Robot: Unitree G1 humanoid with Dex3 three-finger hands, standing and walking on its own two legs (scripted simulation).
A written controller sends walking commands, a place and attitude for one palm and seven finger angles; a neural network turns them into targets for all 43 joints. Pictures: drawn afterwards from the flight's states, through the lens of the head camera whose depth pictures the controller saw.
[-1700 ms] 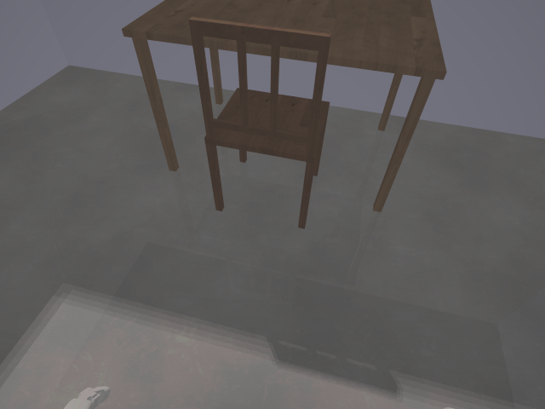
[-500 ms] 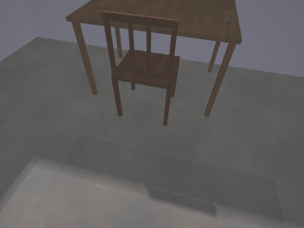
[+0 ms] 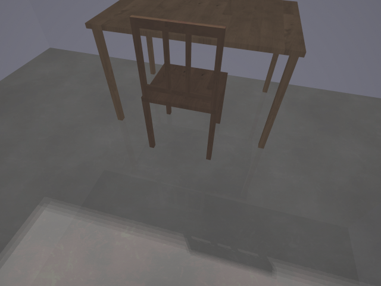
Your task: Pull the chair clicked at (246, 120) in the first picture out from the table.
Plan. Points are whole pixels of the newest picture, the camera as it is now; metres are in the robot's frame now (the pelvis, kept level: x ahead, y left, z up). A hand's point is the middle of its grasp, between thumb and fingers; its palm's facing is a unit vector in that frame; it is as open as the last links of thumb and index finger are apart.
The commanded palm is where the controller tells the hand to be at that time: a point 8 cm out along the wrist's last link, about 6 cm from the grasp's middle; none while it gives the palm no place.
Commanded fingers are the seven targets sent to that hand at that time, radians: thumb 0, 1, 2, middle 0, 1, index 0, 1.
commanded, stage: walk to a spot facing it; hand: left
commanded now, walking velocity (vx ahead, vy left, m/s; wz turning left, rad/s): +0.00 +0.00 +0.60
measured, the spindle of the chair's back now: (167, 62) +1.11 +0.19 -0.10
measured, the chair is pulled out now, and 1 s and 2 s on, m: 0.00 0.00 0.00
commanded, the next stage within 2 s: turn to face it in 1.46 s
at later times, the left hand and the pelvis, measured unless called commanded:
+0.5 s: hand out of the picture -0.01 +0.27 -0.19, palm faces +0.24 -0.95 -0.18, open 7.4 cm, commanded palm none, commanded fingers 0.00 0.90 0.90 -0.20 -0.30 -0.20 -0.30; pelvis -0.01 +0.06 -0.01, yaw +14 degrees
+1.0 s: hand (81, 262) +0.20 +0.29 -0.16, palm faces +0.42 -0.88 -0.21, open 7.4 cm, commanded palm none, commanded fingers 0.00 0.90 0.90 -0.20 -0.30 -0.20 -0.30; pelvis +0.15 +0.06 -0.02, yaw +29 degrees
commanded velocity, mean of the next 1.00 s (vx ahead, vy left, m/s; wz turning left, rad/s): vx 0.25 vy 0.00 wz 0.52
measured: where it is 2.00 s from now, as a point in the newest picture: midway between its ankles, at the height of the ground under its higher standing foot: (144, 254)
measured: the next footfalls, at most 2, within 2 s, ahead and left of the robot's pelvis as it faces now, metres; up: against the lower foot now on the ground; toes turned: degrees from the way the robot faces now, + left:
right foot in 0.98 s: +0.30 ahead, +0.01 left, +0.00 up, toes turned +25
left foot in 1.52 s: +0.34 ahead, +0.32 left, +0.00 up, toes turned +54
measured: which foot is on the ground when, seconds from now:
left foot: down 0.00-0.98, up 1.00-1.00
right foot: down 0.00-0.34, up 0.36-0.96, down 0.98-1.00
